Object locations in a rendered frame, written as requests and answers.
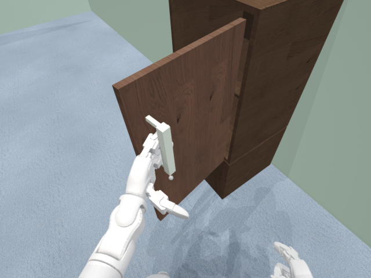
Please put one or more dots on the handle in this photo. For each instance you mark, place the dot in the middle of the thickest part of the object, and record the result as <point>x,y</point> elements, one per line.
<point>165,144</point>

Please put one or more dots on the robot left forearm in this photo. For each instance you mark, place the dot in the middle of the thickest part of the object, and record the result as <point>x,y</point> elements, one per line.
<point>114,251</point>

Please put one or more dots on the cupboard door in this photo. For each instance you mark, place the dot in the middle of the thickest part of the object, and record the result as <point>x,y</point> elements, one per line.
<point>192,91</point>

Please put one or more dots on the left robot shin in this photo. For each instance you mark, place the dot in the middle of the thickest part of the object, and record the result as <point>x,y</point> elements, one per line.
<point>163,273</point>

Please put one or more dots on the left robot hand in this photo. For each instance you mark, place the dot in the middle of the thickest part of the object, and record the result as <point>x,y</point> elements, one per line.
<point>143,171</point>

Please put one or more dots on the right robot hand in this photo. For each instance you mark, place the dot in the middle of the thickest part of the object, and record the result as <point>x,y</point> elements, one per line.
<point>297,267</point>

